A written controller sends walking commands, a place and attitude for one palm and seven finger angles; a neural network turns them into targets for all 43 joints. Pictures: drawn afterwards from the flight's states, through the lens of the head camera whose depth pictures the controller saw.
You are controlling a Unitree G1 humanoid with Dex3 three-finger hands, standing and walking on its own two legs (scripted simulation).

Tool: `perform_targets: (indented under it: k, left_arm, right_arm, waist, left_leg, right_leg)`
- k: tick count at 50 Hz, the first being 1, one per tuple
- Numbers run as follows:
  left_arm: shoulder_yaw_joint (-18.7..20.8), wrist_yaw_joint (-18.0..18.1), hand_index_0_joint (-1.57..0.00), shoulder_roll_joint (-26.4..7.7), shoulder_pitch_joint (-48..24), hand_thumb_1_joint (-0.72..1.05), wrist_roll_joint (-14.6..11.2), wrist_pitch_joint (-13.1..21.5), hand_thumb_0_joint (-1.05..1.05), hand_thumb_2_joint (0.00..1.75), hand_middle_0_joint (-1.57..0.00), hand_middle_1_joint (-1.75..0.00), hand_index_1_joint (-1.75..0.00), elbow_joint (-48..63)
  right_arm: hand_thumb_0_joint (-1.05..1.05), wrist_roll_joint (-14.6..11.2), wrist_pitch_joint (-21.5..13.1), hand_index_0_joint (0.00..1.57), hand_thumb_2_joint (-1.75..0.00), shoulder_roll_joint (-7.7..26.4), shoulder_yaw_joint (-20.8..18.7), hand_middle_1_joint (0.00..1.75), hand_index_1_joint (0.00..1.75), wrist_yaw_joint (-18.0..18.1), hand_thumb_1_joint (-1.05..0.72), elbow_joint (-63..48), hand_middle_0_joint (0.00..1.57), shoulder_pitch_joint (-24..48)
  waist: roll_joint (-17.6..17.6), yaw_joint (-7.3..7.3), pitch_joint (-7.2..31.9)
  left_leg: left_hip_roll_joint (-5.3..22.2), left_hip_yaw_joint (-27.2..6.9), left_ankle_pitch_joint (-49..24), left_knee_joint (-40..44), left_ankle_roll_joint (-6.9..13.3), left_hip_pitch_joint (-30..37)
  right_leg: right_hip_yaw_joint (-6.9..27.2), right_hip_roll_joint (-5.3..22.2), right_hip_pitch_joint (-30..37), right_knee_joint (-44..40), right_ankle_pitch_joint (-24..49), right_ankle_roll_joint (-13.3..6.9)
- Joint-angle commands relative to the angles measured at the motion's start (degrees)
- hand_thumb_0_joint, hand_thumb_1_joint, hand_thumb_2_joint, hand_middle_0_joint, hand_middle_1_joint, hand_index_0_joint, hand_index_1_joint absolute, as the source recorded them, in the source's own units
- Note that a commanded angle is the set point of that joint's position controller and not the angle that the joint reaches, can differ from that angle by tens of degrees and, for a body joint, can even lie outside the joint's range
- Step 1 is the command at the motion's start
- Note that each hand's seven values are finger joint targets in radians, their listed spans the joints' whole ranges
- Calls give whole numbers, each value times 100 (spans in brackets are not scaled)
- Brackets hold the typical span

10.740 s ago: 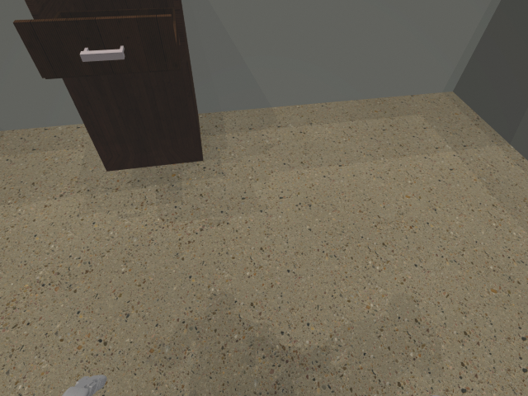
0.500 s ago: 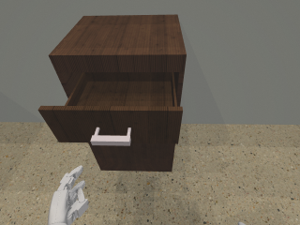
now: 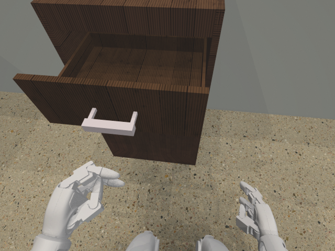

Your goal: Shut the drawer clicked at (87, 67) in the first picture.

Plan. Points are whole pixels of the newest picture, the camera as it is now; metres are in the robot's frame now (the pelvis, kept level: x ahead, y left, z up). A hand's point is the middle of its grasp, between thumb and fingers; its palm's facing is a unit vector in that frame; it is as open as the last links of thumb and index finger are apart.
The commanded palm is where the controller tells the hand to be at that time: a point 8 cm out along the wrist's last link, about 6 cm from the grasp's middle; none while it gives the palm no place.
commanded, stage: raise the hand and make a fist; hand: left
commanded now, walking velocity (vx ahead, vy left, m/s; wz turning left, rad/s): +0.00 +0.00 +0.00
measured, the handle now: (111, 120) +0.41 +0.18 +0.06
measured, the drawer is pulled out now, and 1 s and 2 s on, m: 0.21 0.21 0.21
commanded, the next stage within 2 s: bring the fist close to the handle in 1.20 s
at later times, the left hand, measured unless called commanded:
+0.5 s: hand (85, 190) +0.21 +0.16 +0.12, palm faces -0.06 -1.00 -0.04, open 3.1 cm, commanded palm +0.19 +0.22 +0.13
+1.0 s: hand (95, 175) +0.23 +0.14 +0.15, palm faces -0.07 -1.00 +0.00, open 3.3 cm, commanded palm +0.20 +0.20 +0.16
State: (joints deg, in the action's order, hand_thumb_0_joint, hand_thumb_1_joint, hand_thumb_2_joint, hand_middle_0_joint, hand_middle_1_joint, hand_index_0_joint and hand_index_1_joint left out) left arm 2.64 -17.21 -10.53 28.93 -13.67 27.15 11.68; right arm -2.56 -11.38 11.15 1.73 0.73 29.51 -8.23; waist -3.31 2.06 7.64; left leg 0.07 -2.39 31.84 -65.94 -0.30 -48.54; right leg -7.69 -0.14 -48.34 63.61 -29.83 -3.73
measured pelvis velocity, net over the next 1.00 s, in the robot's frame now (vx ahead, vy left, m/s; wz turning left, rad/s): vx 0.03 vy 0.04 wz -0.03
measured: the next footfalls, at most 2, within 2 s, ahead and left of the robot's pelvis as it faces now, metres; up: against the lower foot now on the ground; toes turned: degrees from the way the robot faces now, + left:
none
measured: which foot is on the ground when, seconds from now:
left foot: down 0.00-1.00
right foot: down 0.00-1.00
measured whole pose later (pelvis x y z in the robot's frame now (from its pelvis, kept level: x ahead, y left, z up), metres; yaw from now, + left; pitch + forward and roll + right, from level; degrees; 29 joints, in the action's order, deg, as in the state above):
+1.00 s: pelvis +0.03 +0.04 +0.05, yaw -2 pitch +7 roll -1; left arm -5.1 -3.3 -7.5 32.0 -7.8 6.4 24.1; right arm -2.6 -9.3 13.4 2.2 0.4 26.8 -17.0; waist -3.2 0.0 6.9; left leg -1.7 1.3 27.4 -49.2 3.0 -28.6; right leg -3.6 0.9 -29.5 47.5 -24.8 -0.1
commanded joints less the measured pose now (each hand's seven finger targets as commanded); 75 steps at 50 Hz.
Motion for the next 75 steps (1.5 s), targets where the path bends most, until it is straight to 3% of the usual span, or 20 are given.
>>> perform_targets:
  k: [1,3,6,10,12,14,18,20,24,29,32,40,46,49,53,57,63,67,71,75]
  left_arm:
    - [1276,-119,-92,-1281,763,90,-275,-1138,0,90,-92,-108,-108,899]
    - [1755,386,-96,-1198,1039,90,-483,-1221,0,90,-96,-112,-112,1047]
    - [1620,908,-102,-740,1158,90,-589,-678,0,90,-102,-119,-119,1463]
    - [696,714,-110,-485,1003,90,-201,61,0,90,-110,-127,-127,1401]
    - [337,373,-114,-394,812,90,-197,136,0,90,-114,-132,-132,1105]
    - [60,99,-118,-289,723,90,-211,46,0,90,-118,-136,-136,964]
    - [815,367,-126,-1145,435,90,-118,-185,0,90,-126,-145,-145,1620]
    - [708,711,-130,-892,278,90,-64,-219,0,90,-130,-149,-149,2001]
    - [329,1215,-138,-355,214,90,-14,-401,0,90,-138,-158,-158,1935]
    - [-400,1056,-140,-104,407,90,276,-1171,0,90,-140,-160,-160,1515]
    - [-318,991,-140,-393,75,90,354,-1538,0,90,-140,-160,-160,1918]
    - [-209,1622,-140,-281,-318,90,381,-1283,0,90,-140,-160,-160,2864]
    - [-783,1307,-140,129,477,90,542,-1756,0,90,-140,-160,-160,2162]
    - [-728,1320,-140,-22,438,90,617,-1841,0,90,-140,-160,-160,2488]
    - [-199,1641,-140,-429,223,90,593,-1449,0,90,-140,-160,-160,3057]
    - [-270,1715,-140,-182,135,90,452,-1052,0,90,-140,-160,-160,2866]
    - [-363,1243,-140,-190,416,90,404,-1387,0,90,-140,-160,-160,1955]
    - [181,1138,-140,-630,-102,90,303,-1520,0,90,-140,-160,-160,1919]
    - [377,1226,-140,-564,-760,90,152,-1126,0,90,-140,-160,-160,1741]
    - [291,1180,-140,-481,-900,90,101,-781,0,90,-140,-160,-160,1428]
  right_arm:
    - [0,-144,-26,20,-90,832,-503,30,30,297,-90,-1278,20,158]
    - [0,-120,107,20,-90,627,-490,30,30,334,-90,-1140,20,238]
    - [0,-77,32,20,-90,483,-498,30,30,286,-90,-971,20,16]
    - [0,-21,-274,20,-90,632,-524,30,30,159,-90,-818,20,-163]
    - [0,-53,-430,20,-90,782,-517,30,30,148,-90,-784,20,-245]
    - [0,-91,-515,20,-90,909,-538,30,30,185,-90,-825,20,-282]
    - [0,-72,-565,20,-90,960,-579,30,30,269,-90,-902,20,-241]
    - [0,-51,-525,20,-90,825,-507,30,30,257,-90,-1008,20,-256]
    - [0,-18,-439,20,-90,799,-403,30,30,163,-90,-1074,20,-240]
    - [0,-56,-306,20,-90,902,-327,30,30,93,-90,-1241,20,-260]
    - [0,-58,-248,20,-90,908,-267,30,30,135,-90,-1380,20,-257]
    - [0,19,-340,20,-90,769,-167,30,30,56,-90,-1282,20,-378]
    - [0,-23,-196,20,-90,885,-250,30,30,-25,-90,-1301,20,-351]
    - [0,-9,-132,20,-90,858,-249,30,30,9,-90,-1406,20,-316]
    - [0,45,-151,20,-90,784,-253,30,30,37,-90,-1401,20,-316]
    - [0,47,-233,20,-90,775,-240,30,30,-8,-90,-1272,20,-362]
    - [0,-3,-190,20,-90,921,-262,30,30,30,-90,-1192,20,-298]
    - [0,12,-134,20,-90,901,-243,30,30,139,-90,-1212,20,-260]
    - [0,33,-206,20,-90,853,-211,30,30,159,-90,-1086,20,-242]
    - [0,54,-335,20,-90,896,-232,30,30,97,-90,-926,20,-331]
  waist:
    - [1126,3,1694]
    - [1037,175,1684]
    - [805,111,1272]
    - [309,-246,733]
    - [445,-460,493]
    - [786,-550,383]
    - [372,-265,941]
    - [-69,-162,1032]
    - [17,-192,712]
    - [392,-274,258]
    - [361,-236,251]
    - [3,-163,623]
    - [354,-194,297]
    - [345,-166,366]
    - [290,-90,546]
    - [130,-207,446]
    - [519,-293,112]
    - [814,-280,201]
    - [522,-322,153]
    - [265,-349,539]
  left_leg:
    - [-188,192,-1507,1035,198,333]
    - [-130,145,-1740,1187,123,538]
    - [-71,146,-2047,1449,75,772]
    - [-54,158,-2131,1468,145,969]
    - [-59,111,-1864,1438,185,978]
    - [-63,79,-1643,1469,232,995]
    - [-40,115,-1665,1737,251,1422]
    - [-11,108,-1796,1962,235,1721]
    - [48,26,-1966,2143,172,1863]
    - [103,-32,-1872,2325,186,1800]
    - [95,-57,-1769,2435,190,1874]
    - [227,-185,-2737,2545,12,2559]
    - [178,-93,-2743,2579,13,2319]
    - [146,-58,-2694,2603,67,2341]
    - [144,-21,-2701,2537,87,2391]
    - [124,-3,-2568,2428,74,2378]
    - [16,86,-1843,2413,178,1967]
    - [-53,157,-1747,2328,218,1850]
    - [-70,175,-1658,2243,184,1870]
    - [-90,167,-1826,2121,163,1881]
  right_leg:
    - [1699,545,2833,-1929,1784,634]
    - [1517,495,3161,-1804,2663,634]
    - [1111,356,2986,-1623,3622,537]
    - [1029,300,2146,-1714,3075,569]
    - [1065,307,1811,-1914,2402,599]
    - [1110,305,1678,-2120,1793,588]
    - [916,211,1905,-2132,1099,379]
    - [598,116,1890,-1934,1226,283]
    - [305,10,1780,-1811,1420,260]
    - [324,32,1884,-2004,1475,277]
    - [355,55,2029,-2097,1419,273]
    - [195,-10,2075,-1938,1765,236]
    - [212,26,2228,-2069,1978,262]
    - [235,44,2336,-2101,2031,261]
    - [257,5,2334,-2023,2031,249]
    - [283,-19,2159,-2013,1974,252]
    - [479,47,2273,-2360,1699,290]
    - [729,123,2411,-2540,1637,365]
    - [766,108,2226,-2525,1447,360]
    - [787,125,2298,-2377,1751,348]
